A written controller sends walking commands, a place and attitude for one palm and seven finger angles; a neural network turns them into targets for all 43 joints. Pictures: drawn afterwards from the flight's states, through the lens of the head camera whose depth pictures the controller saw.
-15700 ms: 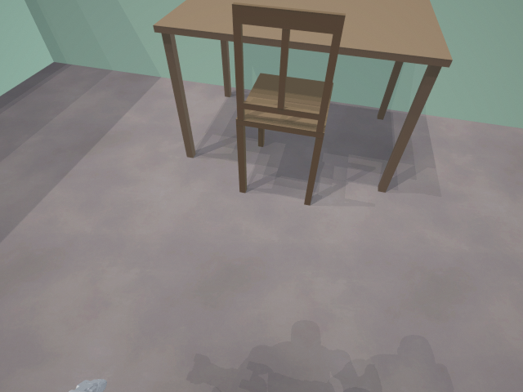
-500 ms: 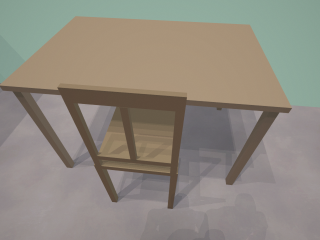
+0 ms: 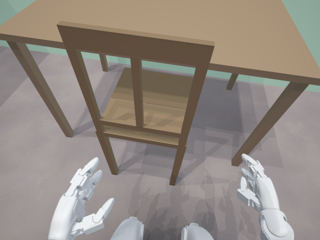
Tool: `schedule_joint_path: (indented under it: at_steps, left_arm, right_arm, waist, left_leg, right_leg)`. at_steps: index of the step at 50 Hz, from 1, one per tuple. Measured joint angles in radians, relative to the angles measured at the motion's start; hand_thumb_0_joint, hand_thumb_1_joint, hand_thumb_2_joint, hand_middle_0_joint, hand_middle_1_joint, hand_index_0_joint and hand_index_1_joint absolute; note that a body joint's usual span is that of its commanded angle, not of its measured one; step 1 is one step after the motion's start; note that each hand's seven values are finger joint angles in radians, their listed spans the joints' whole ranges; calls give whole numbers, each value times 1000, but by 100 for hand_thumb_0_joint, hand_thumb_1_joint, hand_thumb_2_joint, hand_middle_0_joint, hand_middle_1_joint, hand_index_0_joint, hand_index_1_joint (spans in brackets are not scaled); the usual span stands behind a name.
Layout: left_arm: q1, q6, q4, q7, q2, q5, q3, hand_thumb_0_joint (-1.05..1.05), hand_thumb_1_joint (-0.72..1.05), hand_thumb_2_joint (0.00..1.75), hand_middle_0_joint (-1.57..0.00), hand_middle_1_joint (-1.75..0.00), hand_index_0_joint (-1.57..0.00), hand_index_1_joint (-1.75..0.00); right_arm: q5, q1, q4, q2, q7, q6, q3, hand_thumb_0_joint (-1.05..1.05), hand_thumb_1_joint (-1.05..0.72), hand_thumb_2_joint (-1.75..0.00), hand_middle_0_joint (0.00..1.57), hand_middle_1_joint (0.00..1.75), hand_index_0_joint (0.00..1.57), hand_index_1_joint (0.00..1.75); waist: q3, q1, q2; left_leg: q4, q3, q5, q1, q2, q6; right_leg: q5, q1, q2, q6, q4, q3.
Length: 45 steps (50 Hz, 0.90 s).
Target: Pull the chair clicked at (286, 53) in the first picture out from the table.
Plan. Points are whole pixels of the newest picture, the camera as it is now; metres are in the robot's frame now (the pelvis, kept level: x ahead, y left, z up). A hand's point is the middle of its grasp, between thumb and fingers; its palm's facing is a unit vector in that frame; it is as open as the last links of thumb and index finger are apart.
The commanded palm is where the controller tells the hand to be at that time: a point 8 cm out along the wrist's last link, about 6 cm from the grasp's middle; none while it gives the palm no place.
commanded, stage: raise the hand toward the chair's back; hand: left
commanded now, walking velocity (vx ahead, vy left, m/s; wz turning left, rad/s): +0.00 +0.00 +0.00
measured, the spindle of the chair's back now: (138, 96) +0.52 +0.13 +0.03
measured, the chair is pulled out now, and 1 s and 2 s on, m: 0.00 0.00 0.00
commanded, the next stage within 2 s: aim the fingers beside a spindle in 1.58 s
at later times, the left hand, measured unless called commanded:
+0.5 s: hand (86, 186) +0.22 +0.19 +0.05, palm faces -0.05 -1.00 -0.04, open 14.4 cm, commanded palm +0.19 +0.25 +0.06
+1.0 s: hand (72, 168) +0.25 +0.23 +0.06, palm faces -0.04 -1.00 -0.06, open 16.9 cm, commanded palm +0.23 +0.29 +0.07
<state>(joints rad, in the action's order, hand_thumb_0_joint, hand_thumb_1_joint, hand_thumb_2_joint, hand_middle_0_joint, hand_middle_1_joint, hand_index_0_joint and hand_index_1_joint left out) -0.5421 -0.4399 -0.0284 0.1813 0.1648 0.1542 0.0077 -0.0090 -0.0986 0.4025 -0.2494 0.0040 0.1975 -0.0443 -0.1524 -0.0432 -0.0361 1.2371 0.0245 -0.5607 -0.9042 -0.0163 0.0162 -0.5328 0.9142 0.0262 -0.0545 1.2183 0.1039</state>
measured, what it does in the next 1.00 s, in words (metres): stands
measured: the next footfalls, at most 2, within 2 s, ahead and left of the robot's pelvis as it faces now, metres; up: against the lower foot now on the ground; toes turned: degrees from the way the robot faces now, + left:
none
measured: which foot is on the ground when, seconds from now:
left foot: down 0.00-1.00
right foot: down 0.00-1.00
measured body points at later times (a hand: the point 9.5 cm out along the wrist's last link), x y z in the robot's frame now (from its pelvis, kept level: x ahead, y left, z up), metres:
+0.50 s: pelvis +0.00 +0.02 +0.01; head +0.07 +0.03 +0.45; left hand +0.21 +0.24 +0.06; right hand +0.16 -0.24 -0.06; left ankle +0.03 +0.11 -0.64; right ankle +0.04 -0.09 -0.64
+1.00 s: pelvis +0.02 +0.03 +0.02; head +0.08 +0.04 +0.47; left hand +0.24 +0.28 +0.07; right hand +0.21 -0.19 -0.05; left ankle +0.03 +0.11 -0.64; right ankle +0.04 -0.09 -0.64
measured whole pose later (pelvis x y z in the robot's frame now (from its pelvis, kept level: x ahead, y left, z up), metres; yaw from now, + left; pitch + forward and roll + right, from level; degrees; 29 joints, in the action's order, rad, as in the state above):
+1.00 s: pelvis +0.02 +0.03 +0.02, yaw +0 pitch +15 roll -3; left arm -0.32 -0.32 0.01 0.30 0.28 0.26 0.19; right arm -0.02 -0.21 0.51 -0.23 -0.05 0.20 0.05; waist -0.13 0.00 0.03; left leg 1.14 0.00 -0.54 -0.86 -0.01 0.05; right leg -0.48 0.84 0.03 -0.01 1.07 0.12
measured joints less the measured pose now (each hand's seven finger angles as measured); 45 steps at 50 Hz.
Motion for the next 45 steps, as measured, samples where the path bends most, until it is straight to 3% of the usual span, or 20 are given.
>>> schedule_joint_path:
  at_steps: [3, 6, 11, 15, 20, 27, 35, 45]
  left_arm:
    - [-11, -24, -67, -4, 26, 20, 22, 1, 43, 70, -15, -23, -16, -22]
    - [46, -34, -94, 39, 31, 42, 23, 1, 36, 67, -14, -22, -15, -21]
    - [144, 86, -74, 106, 39, 55, 23, 1, 24, 62, -13, -20, -13, -19]
    - [139, 158, -64, 71, 45, 69, 54, 1, 15, 58, -12, -18, -13, -18]
    - [103, 110, -66, 18, 52, 70, 86, 0, 3, 53, -11, -16, -12, -16]
    - [107, 66, -36, 35, 73, 69, 95, 0, -13, 46, -9, -14, -10, -13]
    - [133, 73, -23, 40, 83, 73, 114, -1, -32, 38, -7, -11, -8, -10]
    - [192, 110, 17, 100, 99, 89, 150, -1, -46, 31, -6, -9, -7, -8]
  right_arm:
    - [5, -13, 19, 30, -14, 7, 47, 1, -90, -90, 20, 30, 19, 29]
    - [3, -29, 61, 53, -25, 17, 93, 1, -90, -89, 20, 30, 20, 29]
    - [-13, -79, 118, 85, -43, -4, 124, 1, -90, -89, 21, 30, 20, 30]
    - [-19, -133, 136, 81, -54, -18, 104, 1, -90, -89, 21, 30, 20, 30]
    - [-16, -177, 145, 33, -61, -3, 62, 1, -90, -89, 21, 30, 20, 30]
    - [-22, -162, 136, -24, -69, 15, 24, 1, -90, -89, 20, 30, 20, 29]
    - [-18, -117, 105, -4, -61, 17, 38, 1, -90, -90, 20, 30, 20, 29]
    - [-14, -101, 95, 28, -51, 6, 86, 1, -90, -89, 21, 30, 20, 30]
  waist:
    - [5, -18, 32]
    - [12, -24, 62]
    - [19, 1, 77]
    - [18, 35, 75]
    - [12, 60, 68]
    - [12, 71, 53]
    - [12, 62, 49]
    - [15, 41, 60]
  left_leg:
    - [33, -30, -4, -41, 0, 0]
    - [54, -50, 0, -79, 1, 2]
    - [41, -41, 15, -97, 0, 8]
    - [-1, -24, 26, -65, -3, 14]
    - [-38, -13, 33, -34, -3, 20]
    - [-42, -11, 25, -24, 0, 26]
    - [-63, -17, 22, 8, 3, 29]
    - [-84, -22, 21, 33, 9, 31]
  right_leg:
    - [-1, 19, 1, 0, 9, 30]
    - [6, 42, 2, 1, 12, 49]
    - [26, 62, 1, 7, -4, 41]
    - [43, 39, -5, 15, -43, 24]
    - [53, 11, -6, 22, -79, 13]
    - [48, -1, -5, 29, -87, 10]
    - [47, -39, -4, 34, -115, 15]
    - [46, -69, -1, 40, -141, 20]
